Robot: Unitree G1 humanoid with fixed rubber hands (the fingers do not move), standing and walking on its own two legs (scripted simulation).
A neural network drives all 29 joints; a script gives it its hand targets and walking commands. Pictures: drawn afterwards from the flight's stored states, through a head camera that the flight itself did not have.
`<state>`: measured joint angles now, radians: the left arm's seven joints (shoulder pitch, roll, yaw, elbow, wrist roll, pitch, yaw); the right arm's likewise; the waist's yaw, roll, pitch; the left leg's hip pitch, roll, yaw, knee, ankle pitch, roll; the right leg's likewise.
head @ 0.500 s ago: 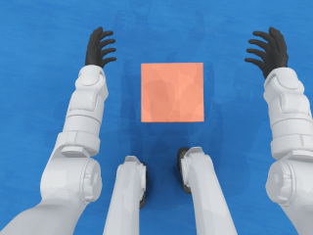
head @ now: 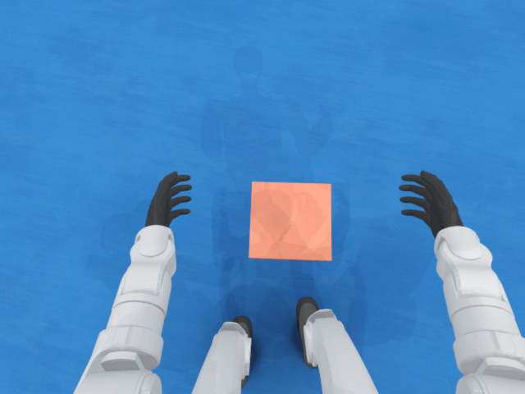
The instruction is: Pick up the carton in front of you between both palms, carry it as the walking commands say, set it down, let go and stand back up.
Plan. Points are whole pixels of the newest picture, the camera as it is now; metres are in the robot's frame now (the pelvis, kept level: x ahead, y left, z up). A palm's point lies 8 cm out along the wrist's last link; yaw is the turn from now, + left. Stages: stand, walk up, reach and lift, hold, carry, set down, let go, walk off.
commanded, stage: let go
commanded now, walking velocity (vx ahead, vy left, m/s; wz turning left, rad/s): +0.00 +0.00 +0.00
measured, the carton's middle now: (288, 225) +0.40 -0.05 -0.58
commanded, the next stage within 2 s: stand in 0.94 s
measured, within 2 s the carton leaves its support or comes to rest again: neither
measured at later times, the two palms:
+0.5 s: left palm (58, 339) +0.23 +0.25 +0.00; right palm (486, 346) +0.20 -0.22 +0.00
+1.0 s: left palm (61, 364) +0.20 +0.25 -0.01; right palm (509, 347) +0.20 -0.24 +0.00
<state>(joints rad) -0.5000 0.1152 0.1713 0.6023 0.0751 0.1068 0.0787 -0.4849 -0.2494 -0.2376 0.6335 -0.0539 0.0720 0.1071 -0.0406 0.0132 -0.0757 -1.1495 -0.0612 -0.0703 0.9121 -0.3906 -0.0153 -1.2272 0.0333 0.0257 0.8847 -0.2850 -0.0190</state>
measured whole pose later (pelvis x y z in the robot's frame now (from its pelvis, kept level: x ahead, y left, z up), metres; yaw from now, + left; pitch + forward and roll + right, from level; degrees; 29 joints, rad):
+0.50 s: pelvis +0.05 +0.02 +0.07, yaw -1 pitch +7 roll -1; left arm 0.19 0.20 0.07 0.48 0.01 0.00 -0.04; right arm 0.23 -0.20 -0.05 0.44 0.00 0.00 0.07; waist -0.02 0.00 -0.01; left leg -0.26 -0.04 -0.07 0.44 -0.29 0.02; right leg -0.33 0.03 0.04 0.41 -0.20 0.00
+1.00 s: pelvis +0.04 +0.01 +0.07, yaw -1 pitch -2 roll -1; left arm 0.21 0.23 0.02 0.54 0.03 0.08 -0.01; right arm 0.21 -0.24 -0.05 0.46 -0.03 0.14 0.01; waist 0.00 0.01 0.05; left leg -0.12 -0.02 -0.06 0.51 -0.36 0.01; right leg -0.20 0.04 0.03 0.50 -0.27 -0.01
